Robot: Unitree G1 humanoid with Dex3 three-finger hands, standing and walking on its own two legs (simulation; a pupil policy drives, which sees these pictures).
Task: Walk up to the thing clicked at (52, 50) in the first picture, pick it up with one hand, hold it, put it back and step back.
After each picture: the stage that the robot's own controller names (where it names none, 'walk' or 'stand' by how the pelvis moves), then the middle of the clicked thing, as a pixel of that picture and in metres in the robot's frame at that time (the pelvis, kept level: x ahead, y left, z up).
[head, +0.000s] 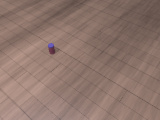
stand; (51, 48) +1.30 +0.37 -0.72
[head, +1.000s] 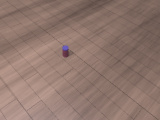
walk; (65, 51) +1.21 +0.18 -0.70
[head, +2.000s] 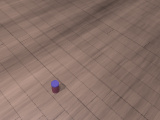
walk; (55, 86) +0.74 +0.20 -0.71
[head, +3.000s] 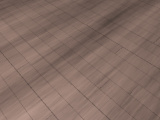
walk; out of the picture +0.41 +0.26 -0.69
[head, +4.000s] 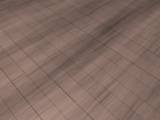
stand; out of the picture +0.27 +0.22 -0.72
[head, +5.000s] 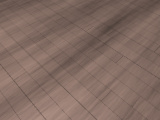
stand; out of the picture +0.29 +0.22 -0.72
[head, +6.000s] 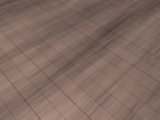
stand; out of the picture +0.27 +0.23 -0.72
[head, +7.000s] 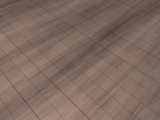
stand; out of the picture +0.26 +0.23 -0.73
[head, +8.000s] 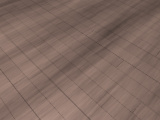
stand; out of the picture +0.26 +0.23 -0.73
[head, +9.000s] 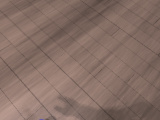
go down; out of the picture +0.29 +0.23 -0.64
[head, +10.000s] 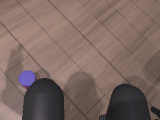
go down; (28, 80) +0.35 +0.25 -0.31
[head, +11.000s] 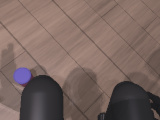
close in; (24, 77) +0.35 +0.26 -0.29
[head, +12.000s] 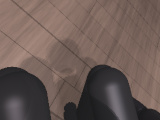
close in; out of the picture +0.32 +0.28 -0.21
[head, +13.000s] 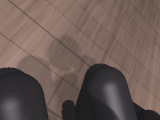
close; out of the picture +0.33 +0.28 -0.21
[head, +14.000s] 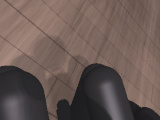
lift; out of the picture +0.32 +0.29 -0.22
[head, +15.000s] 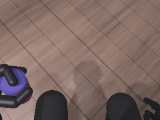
lift; (17, 87) +0.30 +0.22 -0.03
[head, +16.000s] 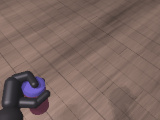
lift; (36, 96) +0.30 +0.17 +0.01
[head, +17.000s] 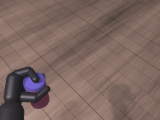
hold; (37, 91) +0.32 +0.17 +0.00
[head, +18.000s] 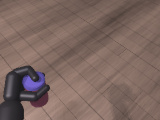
hold; (36, 90) +0.33 +0.17 +0.00
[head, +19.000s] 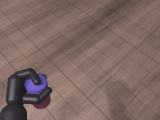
hold; (38, 92) +0.32 +0.16 -0.02
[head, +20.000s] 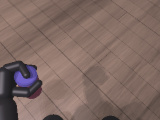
crouch; (29, 83) +0.35 +0.19 -0.06
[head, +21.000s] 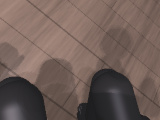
lower; out of the picture +0.37 +0.27 -0.18
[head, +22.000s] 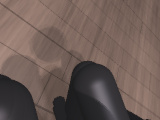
lower; out of the picture +0.38 +0.29 -0.22
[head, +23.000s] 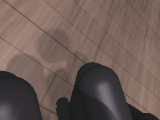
lower; out of the picture +0.36 +0.29 -0.21
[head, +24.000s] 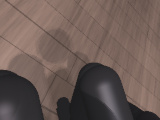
lower; out of the picture +0.36 +0.29 -0.21
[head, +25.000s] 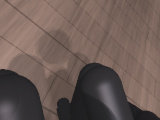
loosen; out of the picture +0.35 +0.30 -0.21
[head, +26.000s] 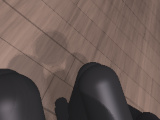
withdraw; out of the picture +0.34 +0.27 -0.22
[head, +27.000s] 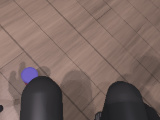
walk; (30, 77) +0.36 +0.23 -0.30
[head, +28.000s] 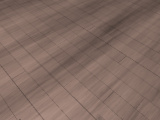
stand; out of the picture +0.29 +0.18 -0.65
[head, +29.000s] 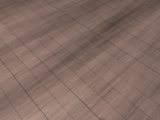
stand; out of the picture +0.31 +0.19 -0.66
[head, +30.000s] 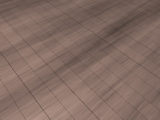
stand; out of the picture +0.32 +0.18 -0.69
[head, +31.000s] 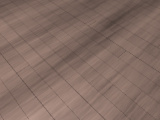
walk; out of the picture +0.33 +0.19 -0.71
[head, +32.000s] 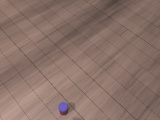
walk; (63, 109) +0.44 +0.13 -0.69
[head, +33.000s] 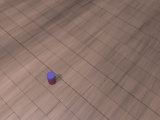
walk; (51, 78) +0.70 +0.24 -0.69
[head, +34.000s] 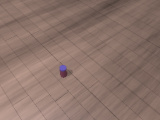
stand; (63, 71) +0.94 +0.20 -0.71
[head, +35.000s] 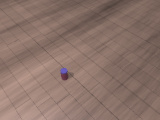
stand; (64, 74) +0.95 +0.21 -0.73
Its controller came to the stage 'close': yes
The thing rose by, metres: 0.71
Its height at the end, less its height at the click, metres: +0.00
